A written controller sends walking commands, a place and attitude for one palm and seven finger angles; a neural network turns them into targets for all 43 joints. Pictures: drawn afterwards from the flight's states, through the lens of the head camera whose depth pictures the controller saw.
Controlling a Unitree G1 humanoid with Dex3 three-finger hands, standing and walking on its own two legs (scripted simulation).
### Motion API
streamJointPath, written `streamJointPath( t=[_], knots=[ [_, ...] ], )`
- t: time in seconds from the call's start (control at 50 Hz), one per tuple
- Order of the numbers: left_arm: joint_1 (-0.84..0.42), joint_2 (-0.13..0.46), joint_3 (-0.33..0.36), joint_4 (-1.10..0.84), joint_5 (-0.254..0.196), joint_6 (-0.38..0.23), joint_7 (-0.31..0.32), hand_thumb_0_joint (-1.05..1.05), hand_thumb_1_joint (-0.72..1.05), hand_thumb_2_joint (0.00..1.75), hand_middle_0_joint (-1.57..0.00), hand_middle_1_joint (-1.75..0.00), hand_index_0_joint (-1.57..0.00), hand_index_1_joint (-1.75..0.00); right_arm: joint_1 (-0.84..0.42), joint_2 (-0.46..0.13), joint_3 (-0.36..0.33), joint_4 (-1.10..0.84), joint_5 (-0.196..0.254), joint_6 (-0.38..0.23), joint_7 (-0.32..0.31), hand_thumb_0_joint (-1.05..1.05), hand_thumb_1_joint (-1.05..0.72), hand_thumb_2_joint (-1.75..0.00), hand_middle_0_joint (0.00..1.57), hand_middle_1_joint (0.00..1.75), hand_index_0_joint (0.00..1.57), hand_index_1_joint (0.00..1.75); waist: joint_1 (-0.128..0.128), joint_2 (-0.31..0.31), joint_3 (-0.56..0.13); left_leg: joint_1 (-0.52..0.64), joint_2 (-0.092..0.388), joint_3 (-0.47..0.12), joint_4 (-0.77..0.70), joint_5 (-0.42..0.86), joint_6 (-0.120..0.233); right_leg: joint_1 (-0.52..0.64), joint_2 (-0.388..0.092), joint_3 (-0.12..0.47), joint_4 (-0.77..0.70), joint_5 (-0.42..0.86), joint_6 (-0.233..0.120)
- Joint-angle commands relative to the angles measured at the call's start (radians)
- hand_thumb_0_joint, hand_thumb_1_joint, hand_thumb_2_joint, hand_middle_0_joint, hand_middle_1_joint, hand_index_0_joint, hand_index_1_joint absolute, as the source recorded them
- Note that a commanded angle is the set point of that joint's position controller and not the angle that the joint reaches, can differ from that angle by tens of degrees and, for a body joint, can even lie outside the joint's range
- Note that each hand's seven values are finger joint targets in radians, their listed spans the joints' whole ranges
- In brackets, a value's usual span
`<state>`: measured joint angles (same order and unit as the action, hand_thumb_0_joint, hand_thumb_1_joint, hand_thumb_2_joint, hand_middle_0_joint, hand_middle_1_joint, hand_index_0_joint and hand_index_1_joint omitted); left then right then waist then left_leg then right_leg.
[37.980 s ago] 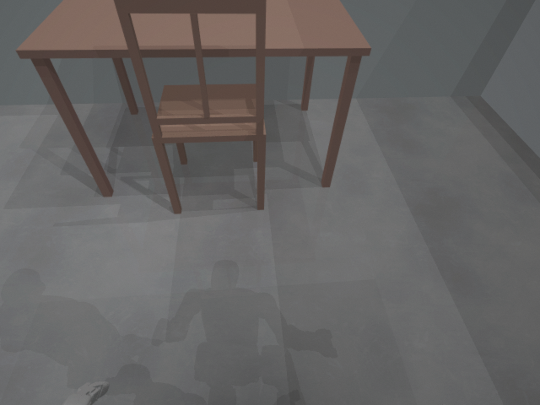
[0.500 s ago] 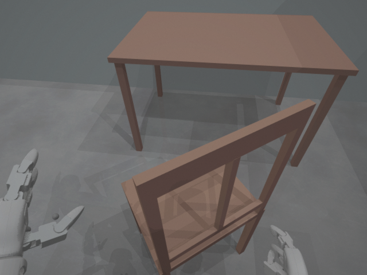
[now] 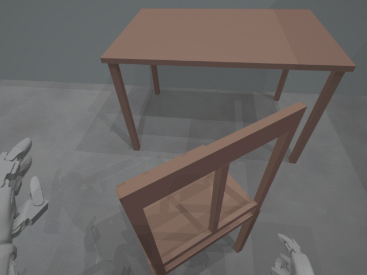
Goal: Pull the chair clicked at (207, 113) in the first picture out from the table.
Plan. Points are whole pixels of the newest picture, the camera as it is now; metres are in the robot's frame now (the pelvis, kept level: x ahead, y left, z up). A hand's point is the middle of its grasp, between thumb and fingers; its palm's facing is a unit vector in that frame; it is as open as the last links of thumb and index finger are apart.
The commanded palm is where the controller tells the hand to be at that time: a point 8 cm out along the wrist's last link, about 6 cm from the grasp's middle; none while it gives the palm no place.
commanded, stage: draw the hand back to the body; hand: left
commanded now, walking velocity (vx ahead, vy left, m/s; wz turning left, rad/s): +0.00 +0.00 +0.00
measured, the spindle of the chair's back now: (216, 202) +0.32 -0.04 -0.06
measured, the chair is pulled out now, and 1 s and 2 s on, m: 0.65 0.65 0.65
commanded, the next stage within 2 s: step back with the hand held close in 0.06 s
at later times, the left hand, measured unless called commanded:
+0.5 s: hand (37, 219) +0.16 +0.25 +0.15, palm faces +0.29 -0.79 -0.54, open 7.4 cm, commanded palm +0.10 +0.31 +0.18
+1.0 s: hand out of the picture +0.07 +0.28 +0.16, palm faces +0.43 -0.76 -0.49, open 7.4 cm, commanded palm +0.00 +0.32 +0.18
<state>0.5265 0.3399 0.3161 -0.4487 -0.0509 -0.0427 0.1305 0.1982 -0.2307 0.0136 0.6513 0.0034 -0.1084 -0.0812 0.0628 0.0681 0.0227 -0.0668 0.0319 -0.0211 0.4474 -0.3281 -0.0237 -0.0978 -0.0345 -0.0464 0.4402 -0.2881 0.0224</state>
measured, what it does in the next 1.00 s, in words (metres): shifts its weight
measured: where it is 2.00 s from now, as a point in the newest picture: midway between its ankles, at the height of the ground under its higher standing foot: outside the picture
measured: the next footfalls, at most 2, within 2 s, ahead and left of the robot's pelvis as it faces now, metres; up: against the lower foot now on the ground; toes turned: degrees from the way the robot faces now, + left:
right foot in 1.42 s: -0.12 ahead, -0.10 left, +0.00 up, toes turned +3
left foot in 1.70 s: -0.21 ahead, +0.16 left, +0.00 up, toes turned +8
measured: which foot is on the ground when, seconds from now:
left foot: down 0.00-1.00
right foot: down 0.00-1.00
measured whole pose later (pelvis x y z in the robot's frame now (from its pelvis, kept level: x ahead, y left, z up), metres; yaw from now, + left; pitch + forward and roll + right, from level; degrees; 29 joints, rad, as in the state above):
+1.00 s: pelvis -0.13 +0.02 -0.01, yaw +1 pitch -1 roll -2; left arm 0.55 0.43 0.43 -0.54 -0.01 -0.21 0.18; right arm 0.26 -0.20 0.01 0.57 0.02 -0.14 -0.08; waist -0.03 0.01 0.04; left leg -0.40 0.02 -0.04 0.61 -0.19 0.01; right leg -0.38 -0.02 -0.03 0.60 -0.29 0.02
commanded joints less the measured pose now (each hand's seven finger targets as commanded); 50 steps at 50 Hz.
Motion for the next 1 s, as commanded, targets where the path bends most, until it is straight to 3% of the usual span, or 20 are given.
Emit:
streamJointPath(
  t=[0.0, 0.08, 0.14, 0.16, 0.18, 0.2, 0.24, 0.3, 0.4, 0.44, 0.5, 0.6, 0.64, 0.68, 0.74, 0.78, 0.84, 0.9, 0.92, 0.98],
  knots=[
    [-0.082, 0.205, 0.153, -0.219, -0.003, -0.071, 0.028, 0.0, 0.9, 0.9, -0.2, -0.3, -0.2, -0.3, -0.136, -0.08, -0.028, -0.161, 0.002, -0.062, -0.011, 0.0, -0.9, -0.9, 0.2, 0.3, 0.2, 0.3, 0.006, -0.002, -0.111, -0.003, 0.005, 0.017, -0.026, 0.453, 0.031, 0.065, -0.013, -0.002, -0.036, 0.437, -0.05],
    [-0.087, 0.167, 0.129, -0.142, -0.006, -0.069, 0.019, 0.0, 0.9, 0.9, -0.2, -0.3, -0.2, -0.3, -0.146, -0.083, -0.032, -0.156, 0.005, -0.046, -0.014, 0.0, -0.9, -0.9, 0.2, 0.3, 0.2, 0.3, 0.0, -0.053, -0.043, -0.018, 0.013, 0.026, -0.038, 0.387, 0.037, 0.027, -0.01, -0.003, -0.049, 0.382, -0.043],
    [-0.105, 0.172, 0.128, -0.129, -0.006, -0.077, 0.014, 0.0, 0.9, 0.9, -0.2, -0.3, -0.2, -0.3, -0.151, -0.086, -0.031, -0.159, 0.006, -0.043, -0.015, 0.0, -0.9, -0.9, 0.2, 0.3, 0.2, 0.3, 0.003, -0.041, -0.031, -0.027, 0.01, 0.022, -0.053, 0.335, 0.037, 0.02, -0.008, -0.003, -0.059, 0.316, -0.044],
    [-0.199, 0.181, 0.112, -0.18, -0.006, -0.084, 0.012, 0.0, 0.9, 0.9, -0.2, -0.3, -0.2, -0.3, -0.155, -0.092, -0.025, -0.163, 0.007, -0.049, -0.013, 0.0, -0.9, -0.9, 0.2, 0.3, 0.2, 0.3, -0.006, -0.012, -0.046, -0.015, 0.004, 0.023, -0.055, 0.314, 0.039, 0.015, -0.01, 0.003, -0.065, 0.292, -0.043],
    [-0.374, 0.382, 0.292, -0.274, -0.01, -0.144, 0.022, 0.0, 0.9, 0.9, -0.2, -0.3, -0.2, -0.3, -0.128, -0.101, -0.033, -0.198, 0.02, -0.038, -0.01, 0.0, -0.9, -0.9, 0.2, 0.3, 0.2, 0.3, -0.037, -0.035, 0.028, -0.068, 0.029, 0.013, -0.025, 0.24, 0.055, -0.09, -0.066, 0.12, -0.118, 0.386, -0.05],
    [-0.383, 0.374, 0.289, -0.244, -0.001, -0.166, 0.019, 0.0, 0.9, 0.9, -0.2, -0.3, -0.2, -0.3, -0.121, -0.086, -0.027, -0.179, 0.015, -0.035, -0.012, 0.0, -0.9, -0.9, 0.2, 0.3, 0.2, 0.3, -0.044, -0.035, 0.018, -0.078, 0.024, -0.001, -0.025, 0.195, 0.049, -0.081, -0.089, 0.124, -0.113, 0.392, -0.062],
    [-0.182, 0.256, 0.217, -0.144, 0.004, -0.16, 0.011, 0.0, 0.9, 0.9, -0.2, -0.3, -0.2, -0.3, -0.128, -0.087, -0.034, -0.182, 0.01, -0.031, -0.006, 0.0, -0.9, -0.9, 0.2, 0.3, 0.2, 0.3, -0.045, -0.095, -0.019, -0.062, 0.029, 0.002, -0.012, 0.258, 0.049, -0.066, -0.095, 0.121, -0.086, 0.467, -0.06],
    [-0.005, 0.176, 0.169, -0.136, 0.001, -0.155, -0.002, 0.0, 0.9, 0.9, -0.2, -0.3, -0.2, -0.3, -0.13, -0.095, -0.041, -0.203, 0.006, -0.012, 0.005, 0.0, -0.9, -0.9, 0.2, 0.3, 0.2, 0.3, -0.047, -0.007, -0.134, -0.044, 0.053, 0.0, -0.016, 0.454, 0.05, 0.0, -0.089, 0.077, -0.021, 0.546, -0.041],
    [0.106, 0.249, 0.248, -0.225, 0.008, -0.167, 0.014, 0.0, 0.9, 0.9, -0.2, -0.3, -0.2, -0.3, -0.14, -0.091, -0.055, -0.232, 0.005, 0.012, 0.008, 0.0, -0.9, -0.9, 0.2, 0.3, 0.2, 0.3, -0.041, -0.023, -0.242, -0.072, 0.08, -0.026, -0.024, 0.555, 0.054, 0.025, -0.074, 0.046, 0.028, 0.502, -0.028],
    [0.109, 0.255, 0.256, -0.256, 0.006, -0.177, 0.022, 0.0, 0.9, 0.9, -0.2, -0.3, -0.2, -0.3, -0.136, -0.085, -0.056, -0.245, 0.009, 0.012, 0.003, 0.0, -0.9, -0.9, 0.2, 0.3, 0.2, 0.3, -0.042, -0.043, -0.23, -0.113, 0.087, -0.04, -0.039, 0.502, 0.053, 0.014, -0.066, 0.045, 0.038, 0.437, -0.024],
    [0.069, 0.29, 0.275, -0.308, 0.005, -0.193, 0.035, 0.0, 0.9, 0.9, -0.2, -0.3, -0.2, -0.3, -0.132, -0.085, -0.056, -0.245, 0.009, -0.001, -0.011, 0.0, -0.9, -0.9, 0.2, 0.3, 0.2, 0.3, -0.042, 0.001, -0.189, -0.183, 0.091, -0.062, -0.063, 0.407, 0.057, -0.005, -0.059, 0.052, 0.045, 0.367, -0.023],
    [0.016, 0.24, 0.229, -0.263, 0.011, -0.206, 0.044, 0.0, 0.9, 0.9, -0.2, -0.3, -0.2, -0.3, -0.105, -0.094, -0.051, -0.228, 0.009, -0.038, -0.021, 0.0, -0.9, -0.9, 0.2, 0.3, 0.2, 0.3, -0.052, 0.091, -0.077, -0.324, 0.103, -0.078, -0.115, 0.109, 0.064, -0.051, -0.047, 0.062, 0.041, 0.163, -0.024],
    [0.003, 0.224, 0.215, -0.225, 0.016, -0.209, 0.048, 0.0, 0.9, 0.9, -0.2, -0.3, -0.2, -0.3, -0.089, -0.096, -0.051, -0.222, 0.01, -0.05, -0.021, 0.0, -0.9, -0.9, 0.2, 0.3, 0.2, 0.3, -0.057, 0.066, -0.043, -0.381, 0.094, -0.079, -0.116, -0.061, 0.068, -0.068, -0.049, 0.083, 0.018, 0.081, -0.027],
    [-0.021, 0.226, 0.212, -0.197, 0.023, -0.209, 0.051, 0.0, 0.9, 0.9, -0.2, -0.3, -0.2, -0.3, -0.072, -0.096, -0.053, -0.219, 0.009, -0.055, -0.018, 0.0, -0.9, -0.9, 0.2, 0.3, 0.2, 0.3, -0.06, -0.019, -0.013, -0.395, 0.065, -0.063, -0.069, -0.167, 0.064, -0.129, -0.072, 0.126, -0.063, -0.049, -0.035],
    [-0.051, 0.241, 0.205, -0.208, 0.026, -0.208, 0.055, 0.0, 0.9, 0.9, -0.2, -0.3, -0.2, -0.3, -0.056, -0.091, -0.054, -0.213, 0.008, -0.06, -0.015, 0.0, -0.9, -0.9, 0.2, 0.3, 0.2, 0.3, -0.066, -0.141, -0.017, -0.283, 0.021, -0.025, 0.088, -0.149, 0.049, -0.291, -0.14, 0.195, -0.185, -0.228, -0.074],
    [-0.077, 0.251, 0.201, -0.247, 0.027, -0.207, 0.061, 0.0, 0.9, 0.9, -0.2, -0.3, -0.2, -0.3, -0.052, -0.091, -0.049, -0.211, 0.007, -0.062, -0.012, 0.0, -0.9, -0.9, 0.2, 0.3, 0.2, 0.3, -0.07, -0.173, -0.048, -0.205, 0.01, -0.02, 0.177, -0.115, 0.044, -0.38, -0.177, 0.194, -0.193, -0.271, -0.098],
    [-0.048, 0.265, 0.228, -0.282, 0.026, -0.211, 0.072, 0.0, 0.9, 0.9, -0.2, -0.3, -0.2, -0.3, -0.062, -0.092, -0.04, -0.224, 0.005, -0.067, -0.016, 0.0, -0.9, -0.9, 0.2, 0.3, 0.2, 0.3, -0.071, -0.076, -0.084, -0.276, 0.061, -0.092, 0.021, -0.154, 0.068, -0.293, -0.114, 0.124, -0.08, -0.226, -0.058],
    [-0.005, 0.273, 0.272, -0.318, 0.037, -0.229, 0.08, 0.0, 0.9, 0.9, -0.2, -0.3, -0.2, -0.3, -0.071, -0.114, -0.052, -0.247, 0.015, -0.082, -0.018, 0.0, -0.9, -0.9, 0.2, 0.3, 0.2, 0.3, -0.065, 0.174, -0.099, -0.535, 0.167, -0.226, -0.218, -0.368, 0.113, -0.044, -0.002, 0.044, 0.188, -0.126, -0.013],
    [-0.008, 0.259, 0.269, -0.336, 0.042, -0.237, 0.077, 0.0, 0.9, 0.9, -0.2, -0.3, -0.2, -0.3, -0.069, -0.112, -0.055, -0.255, 0.018, -0.089, -0.015, 0.0, -0.9, -0.9, 0.2, 0.3, 0.2, 0.3, -0.063, 0.215, -0.099, -0.602, 0.187, -0.242, -0.24, -0.404, 0.121, 0.017, 0.021, 0.033, 0.26, -0.075, -0.008],
    [0.029, 0.266, 0.277, -0.317, 0.037, -0.249, 0.06, 0.0, 0.9, 0.9, -0.2, -0.3, -0.2, -0.3, -0.061, -0.113, -0.064, -0.253, 0.02, -0.097, -0.002, 0.0, -0.9, -0.9, 0.2, 0.3, 0.2, 0.3, -0.061, 0.139, -0.08, -0.586, 0.162, -0.183, -0.139, -0.283, 0.108, -0.004, 0.009, 0.05, 0.217, 0.014, -0.013]
  ],
)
